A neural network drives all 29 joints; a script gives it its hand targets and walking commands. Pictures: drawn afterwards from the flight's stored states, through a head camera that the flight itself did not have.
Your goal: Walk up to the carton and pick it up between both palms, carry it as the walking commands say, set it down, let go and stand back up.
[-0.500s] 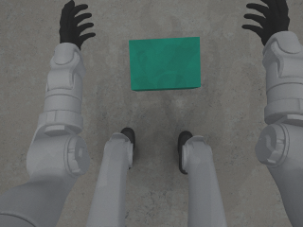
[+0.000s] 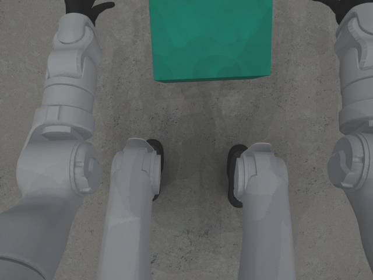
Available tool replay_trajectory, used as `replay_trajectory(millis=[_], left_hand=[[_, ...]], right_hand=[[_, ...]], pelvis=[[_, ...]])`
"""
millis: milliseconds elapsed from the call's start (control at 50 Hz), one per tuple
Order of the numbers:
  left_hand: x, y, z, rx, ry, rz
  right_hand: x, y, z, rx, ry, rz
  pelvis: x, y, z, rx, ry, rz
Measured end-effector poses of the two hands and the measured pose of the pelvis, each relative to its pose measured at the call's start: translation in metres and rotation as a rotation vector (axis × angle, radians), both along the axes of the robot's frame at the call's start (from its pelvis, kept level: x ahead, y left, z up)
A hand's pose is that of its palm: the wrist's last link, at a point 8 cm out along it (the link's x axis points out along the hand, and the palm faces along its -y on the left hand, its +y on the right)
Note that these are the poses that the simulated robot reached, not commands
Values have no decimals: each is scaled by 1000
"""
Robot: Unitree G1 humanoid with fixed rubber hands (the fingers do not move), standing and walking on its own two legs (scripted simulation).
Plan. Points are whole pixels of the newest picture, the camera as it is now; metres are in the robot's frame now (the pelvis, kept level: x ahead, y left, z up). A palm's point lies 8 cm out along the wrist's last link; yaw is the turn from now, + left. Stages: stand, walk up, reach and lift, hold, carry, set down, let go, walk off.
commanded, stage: reach and lift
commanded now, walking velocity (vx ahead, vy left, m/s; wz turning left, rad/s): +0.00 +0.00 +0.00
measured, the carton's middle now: (208, 42) +0.53 -0.03 -0.37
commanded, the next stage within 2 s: none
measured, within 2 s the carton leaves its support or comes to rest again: neither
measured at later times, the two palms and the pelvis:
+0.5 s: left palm (114, 37) +0.52 +0.18 -0.28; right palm (305, 35) +0.52 -0.23 -0.28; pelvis -0.01 +0.00 -0.08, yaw +0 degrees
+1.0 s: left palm (116, 36) +0.52 +0.18 -0.29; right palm (298, 35) +0.53 -0.22 -0.29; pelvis -0.01 +0.00 -0.10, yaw +0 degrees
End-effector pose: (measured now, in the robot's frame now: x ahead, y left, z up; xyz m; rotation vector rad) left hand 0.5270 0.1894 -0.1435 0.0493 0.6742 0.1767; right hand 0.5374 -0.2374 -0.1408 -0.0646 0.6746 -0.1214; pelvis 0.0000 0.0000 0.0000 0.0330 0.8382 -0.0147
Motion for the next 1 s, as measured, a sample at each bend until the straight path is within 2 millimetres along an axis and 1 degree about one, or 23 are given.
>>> replay_trajectory(millis=[300, 440, 480, 560, 620, 820, 1000], left_hand=[[-4, -5, -86, 2, 47, -16], [-7, -8, -126, -2, 78, -21], [-8, -6, -134, 6, 93, -27], [-5, -2, -139, 14, 98, -20], [-4, -1, -142, 12, 98, -18], [-2, -1, -143, 11, 93, -13], [-5, -7, -142, 7, 98, -23]], right_hand=[[-7, 4, -87, -5, 41, -23], [-10, 5, -126, -9, 64, -25], [-12, 6, -135, -11, 76, -24], [-14, 9, -147, -4, 89, -21], [-12, 10, -150, -5, 84, -19], [-10, 9, -149, -10, 74, -15], [-12, 17, -148, 0, 79, -6]], pelvis=[[-3, 2, -55, -2, -73, 3], [-7, 2, -76, -2, -120, 5], [-8, 1, -81, -3, -146, 6], [-6, 0, -87, -3, -172, 5], [-5, 0, -91, -3, -183, 6], [-7, 0, -96, -3, -195, 5], [-13, 0, -95, -2, -205, 5]])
